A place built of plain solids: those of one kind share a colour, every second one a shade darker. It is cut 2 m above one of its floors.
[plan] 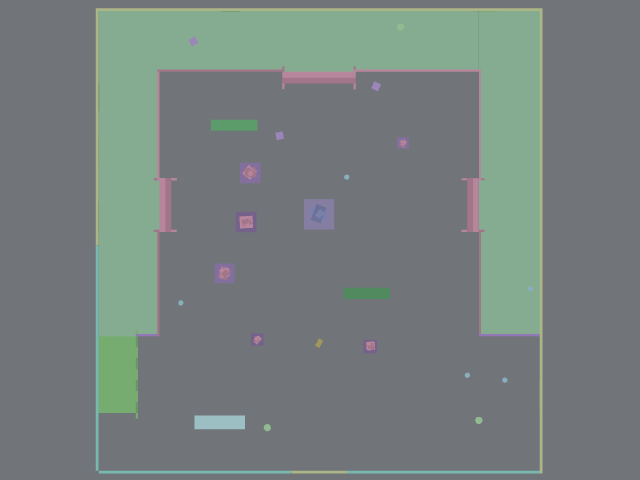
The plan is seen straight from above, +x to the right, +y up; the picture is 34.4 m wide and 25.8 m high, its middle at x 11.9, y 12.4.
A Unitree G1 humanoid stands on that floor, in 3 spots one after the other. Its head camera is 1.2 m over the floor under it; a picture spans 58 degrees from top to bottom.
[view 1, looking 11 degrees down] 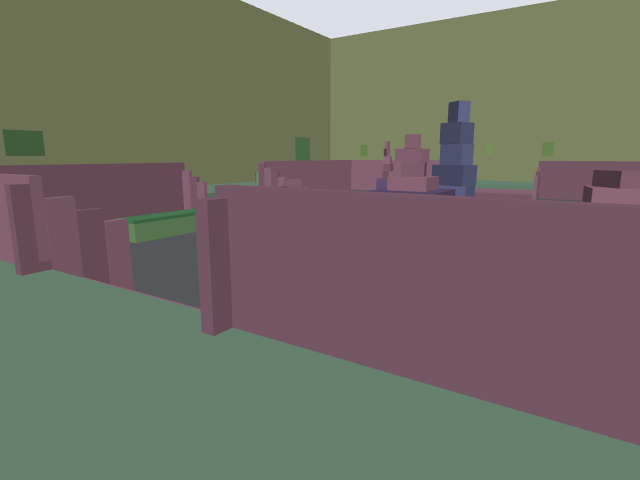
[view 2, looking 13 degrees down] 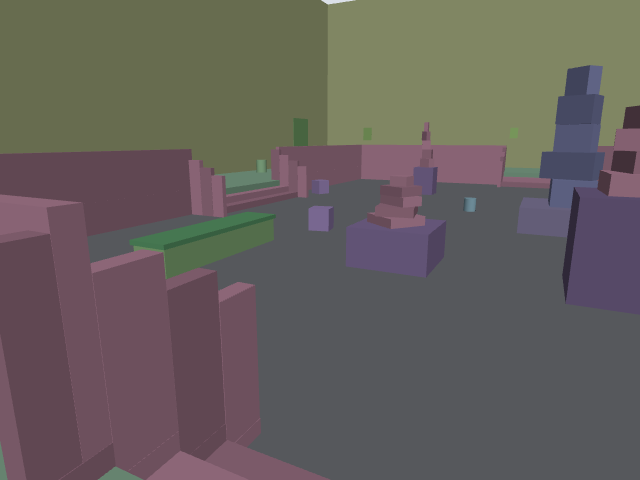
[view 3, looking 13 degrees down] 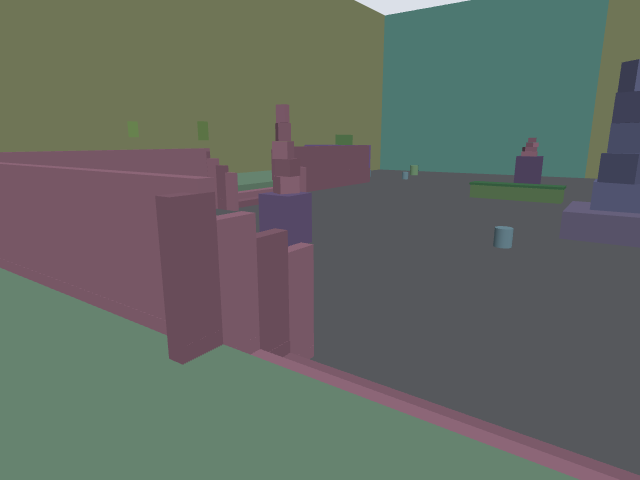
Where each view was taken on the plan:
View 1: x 1.05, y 10.73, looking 33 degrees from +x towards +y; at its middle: piece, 2.55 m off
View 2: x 2.37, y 14.28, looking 27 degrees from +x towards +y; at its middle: ground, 7.49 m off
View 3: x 11.85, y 23.07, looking -55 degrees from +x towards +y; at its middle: ground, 7.49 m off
